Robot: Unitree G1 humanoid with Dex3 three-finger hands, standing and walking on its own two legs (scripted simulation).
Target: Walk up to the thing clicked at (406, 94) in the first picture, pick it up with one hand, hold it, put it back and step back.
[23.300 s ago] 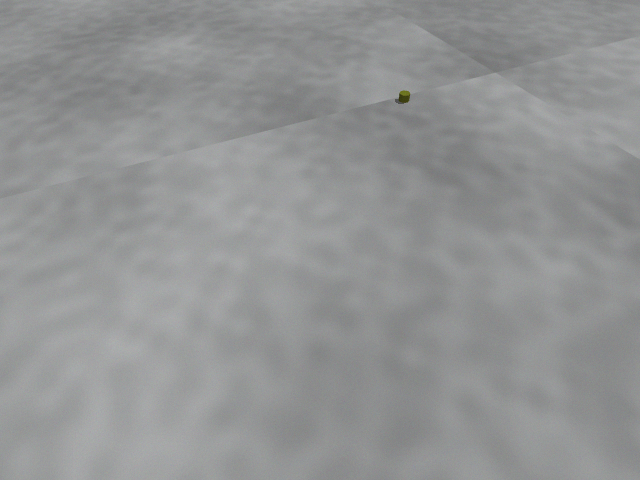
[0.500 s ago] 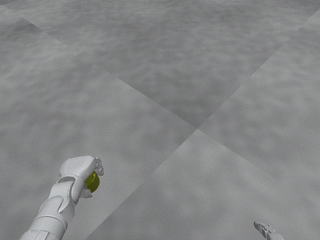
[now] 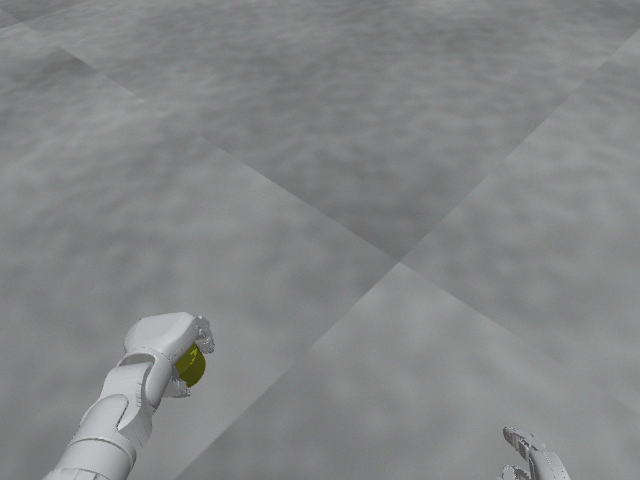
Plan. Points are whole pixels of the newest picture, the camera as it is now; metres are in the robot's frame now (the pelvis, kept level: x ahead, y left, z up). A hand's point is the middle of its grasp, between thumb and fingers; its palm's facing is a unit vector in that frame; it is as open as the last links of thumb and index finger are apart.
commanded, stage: hold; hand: left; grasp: from above
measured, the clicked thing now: (179, 362) +0.31 +0.23 -0.06
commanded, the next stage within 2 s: crouch in 0.92 s
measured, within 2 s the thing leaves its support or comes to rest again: neither
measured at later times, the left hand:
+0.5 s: hand (174, 364) +0.29 +0.22 -0.02, palm faces -0.44 -0.07 -0.89, open 8.1 cm
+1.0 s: hand (175, 357) +0.30 +0.22 -0.02, palm faces -0.44 -0.06 -0.90, open 8.1 cm
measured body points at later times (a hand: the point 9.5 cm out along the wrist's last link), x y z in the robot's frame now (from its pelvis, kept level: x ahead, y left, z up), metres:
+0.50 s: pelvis +0.00 +0.00 +0.01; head +0.01 -0.03 +0.45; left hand +0.31 +0.22 +0.03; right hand +0.15 -0.25 -0.11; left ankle +0.03 +0.14 -0.73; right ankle +0.02 -0.14 -0.73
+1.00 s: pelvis +0.01 +0.00 +0.01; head +0.02 -0.03 +0.46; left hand +0.32 +0.22 +0.03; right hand +0.16 -0.25 -0.11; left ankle +0.03 +0.14 -0.73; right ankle +0.02 -0.14 -0.73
